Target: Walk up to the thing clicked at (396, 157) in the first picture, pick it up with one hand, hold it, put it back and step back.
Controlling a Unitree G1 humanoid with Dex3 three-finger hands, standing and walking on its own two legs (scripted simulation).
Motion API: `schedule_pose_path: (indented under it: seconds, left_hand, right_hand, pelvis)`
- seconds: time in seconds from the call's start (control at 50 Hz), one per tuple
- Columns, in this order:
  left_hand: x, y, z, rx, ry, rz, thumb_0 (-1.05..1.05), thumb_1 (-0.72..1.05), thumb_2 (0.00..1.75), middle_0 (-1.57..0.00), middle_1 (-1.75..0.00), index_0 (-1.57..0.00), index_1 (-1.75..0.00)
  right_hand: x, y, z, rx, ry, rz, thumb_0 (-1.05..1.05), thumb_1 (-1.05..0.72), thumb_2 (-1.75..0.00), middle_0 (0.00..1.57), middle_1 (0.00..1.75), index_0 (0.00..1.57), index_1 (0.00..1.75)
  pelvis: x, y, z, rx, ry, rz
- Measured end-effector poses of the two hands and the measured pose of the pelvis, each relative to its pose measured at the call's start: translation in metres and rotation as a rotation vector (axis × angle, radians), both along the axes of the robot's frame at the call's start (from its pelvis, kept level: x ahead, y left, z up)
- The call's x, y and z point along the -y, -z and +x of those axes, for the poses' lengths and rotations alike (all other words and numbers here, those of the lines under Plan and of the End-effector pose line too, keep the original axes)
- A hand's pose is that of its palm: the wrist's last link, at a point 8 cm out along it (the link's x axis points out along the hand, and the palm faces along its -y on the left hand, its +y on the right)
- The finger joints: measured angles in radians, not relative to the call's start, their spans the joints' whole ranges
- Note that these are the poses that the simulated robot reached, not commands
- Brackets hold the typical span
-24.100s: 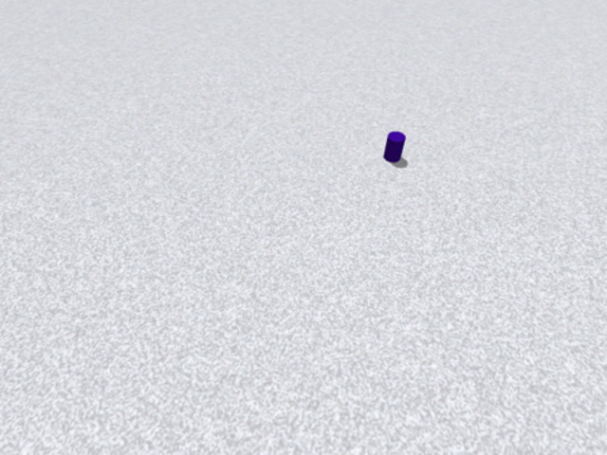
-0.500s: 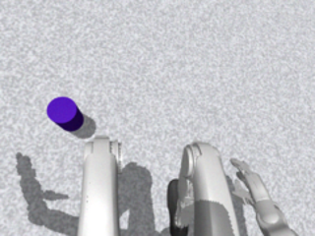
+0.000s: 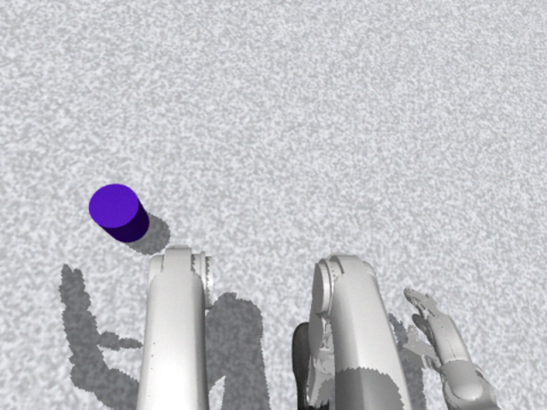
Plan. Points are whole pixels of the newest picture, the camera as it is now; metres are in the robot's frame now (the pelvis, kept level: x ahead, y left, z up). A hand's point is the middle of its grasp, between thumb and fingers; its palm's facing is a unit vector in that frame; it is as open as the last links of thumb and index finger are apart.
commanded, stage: go down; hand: left
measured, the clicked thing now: (122, 215) +0.42 +0.30 -0.31
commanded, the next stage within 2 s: none
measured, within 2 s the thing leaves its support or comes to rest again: neither
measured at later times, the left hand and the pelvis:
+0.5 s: hand out of the picture +0.30 +0.46 +0.00, palm faces +0.31 -0.95 -0.04, open 17.6 cm; pelvis +0.00 +0.00 -0.02, yaw +0 degrees
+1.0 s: hand out of the picture +0.27 +0.50 +0.00, palm faces +0.39 -0.92 -0.06, open 17.7 cm; pelvis +0.00 +0.00 -0.03, yaw -1 degrees
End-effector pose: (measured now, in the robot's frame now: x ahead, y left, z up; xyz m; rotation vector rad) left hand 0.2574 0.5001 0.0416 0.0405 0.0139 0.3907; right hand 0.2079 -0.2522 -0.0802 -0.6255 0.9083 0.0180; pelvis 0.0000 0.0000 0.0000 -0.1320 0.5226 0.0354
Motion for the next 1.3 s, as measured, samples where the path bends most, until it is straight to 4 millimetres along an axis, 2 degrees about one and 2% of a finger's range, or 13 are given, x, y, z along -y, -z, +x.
schedule_pose_path:
  seconds: [0.12, 0.24, 0.34, 0.44, 0.56, 0.72, 0.8, 0.92, 0.98, 1.08, 1.2, 1.3]
  left_hand:
    - [-0.023, -0.014, -0.010, -0.008, -0.067, 0.030, -0.01, -0.58, 0.12, 0.00, -0.08, -0.01, -0.06]
    - [-0.036, 0.004, -0.016, 0.005, -0.075, 0.024, -0.01, -0.60, 0.09, 0.00, -0.08, -0.02, -0.06]
    - [-0.032, 0.028, -0.010, 0.001, -0.031, 0.015, -0.01, -0.61, 0.10, 0.00, -0.08, -0.01, -0.06]
    - [-0.013, 0.039, 0.002, -0.009, 0.052, 0.004, -0.01, -0.59, 0.12, 0.00, -0.09, -0.01, -0.07]
    - [0.001, 0.026, 0.009, -0.007, 0.055, -0.013, -0.01, -0.56, 0.15, 0.00, -0.09, -0.01, -0.08]
    - [-0.022, 0.003, -0.010, -0.019, -0.054, 0.020, -0.01, -0.57, 0.14, -0.01, -0.08, -0.01, -0.07]
    - [-0.035, 0.007, -0.022, -0.008, -0.081, 0.033, -0.01, -0.59, 0.12, 0.00, -0.08, -0.01, -0.06]
    - [-0.045, 0.024, -0.031, 0.016, -0.071, 0.030, -0.01, -0.60, 0.12, 0.00, -0.09, -0.01, -0.07]
    - [-0.041, 0.033, -0.028, 0.006, -0.029, 0.024, -0.01, -0.60, 0.13, 0.00, -0.09, 0.00, -0.07]
    - [-0.022, 0.037, -0.019, -0.009, 0.035, 0.002, -0.01, -0.57, 0.15, 0.00, -0.10, 0.00, -0.08]
    - [-0.005, 0.018, -0.007, -0.001, 0.030, -0.017, -0.01, -0.55, 0.17, 0.00, -0.10, 0.00, -0.08]
    - [-0.010, -0.001, 0.000, -0.007, -0.018, 0.001, -0.01, -0.56, 0.16, 0.00, -0.10, 0.00, -0.07]
  right_hand:
    - [0.005, 0.007, -0.007, -0.037, -0.048, -0.003, 0.01, -0.90, -0.89, 0.21, 0.30, 0.21, 0.30]
    - [0.013, 0.018, -0.011, -0.091, -0.116, -0.048, 0.01, -0.91, -0.89, 0.21, 0.30, 0.21, 0.30]
    - [0.017, 0.024, -0.008, -0.107, -0.127, -0.080, 0.01, -0.91, -0.89, 0.21, 0.30, 0.21, 0.30]
    - [0.015, 0.021, -0.001, -0.077, -0.087, -0.074, 0.01, -0.90, -0.89, 0.21, 0.30, 0.21, 0.30]
    - [0.008, 0.010, 0.005, -0.021, -0.035, -0.037, 0.01, -0.89, -0.89, 0.21, 0.30, 0.21, 0.30]
    - [0.005, 0.012, 0.000, -0.033, -0.053, -0.014, 0.01, -0.90, -0.89, 0.20, 0.30, 0.21, 0.30]
    - [0.007, 0.019, -0.004, -0.069, -0.099, -0.038, 0.01, -0.90, -0.89, 0.21, 0.30, 0.21, 0.30]
    - [0.010, 0.026, -0.005, -0.099, -0.144, -0.083, 0.01, -0.90, -0.89, 0.21, 0.30, 0.21, 0.30]
    - [0.009, 0.024, -0.002, -0.086, -0.139, -0.089, 0.01, -0.90, -0.89, 0.21, 0.30, 0.21, 0.30]
    - [0.004, 0.015, 0.006, -0.034, -0.098, -0.071, 0.01, -0.89, -0.89, 0.21, 0.30, 0.21, 0.30]
    - [-0.004, -0.002, 0.013, 0.030, -0.049, -0.027, 0.01, -0.89, -0.89, 0.21, 0.30, 0.21, 0.30]
    - [-0.004, -0.006, 0.011, 0.036, -0.040, -0.004, 0.01, -0.89, -0.89, 0.21, 0.30, 0.21, 0.30]
  pelvis:
    - [0.004, 0.002, -0.003, 0.003, 0.003, 0.013]
    - [0.006, 0.017, -0.004, 0.024, 0.010, 0.007]
    - [0.005, 0.028, -0.002, 0.039, 0.012, -0.002]
    - [0.003, 0.027, 0.000, 0.029, 0.008, -0.005]
    - [0.002, 0.016, 0.002, 0.010, 0.004, -0.004]
    - [0.003, 0.009, -0.001, 0.007, 0.007, 0.005]
    - [0.004, 0.017, -0.003, 0.023, 0.011, 0.003]
    - [0.003, 0.030, -0.005, 0.054, 0.015, -0.008]
    - [0.002, 0.033, -0.005, 0.056, 0.014, -0.014]
    - [-0.002, 0.026, -0.003, 0.040, 0.007, -0.018]
    - [-0.003, 0.009, -0.001, 0.014, -0.002, -0.012]
    - [-0.001, 0.000, -0.001, 0.004, -0.002, -0.001]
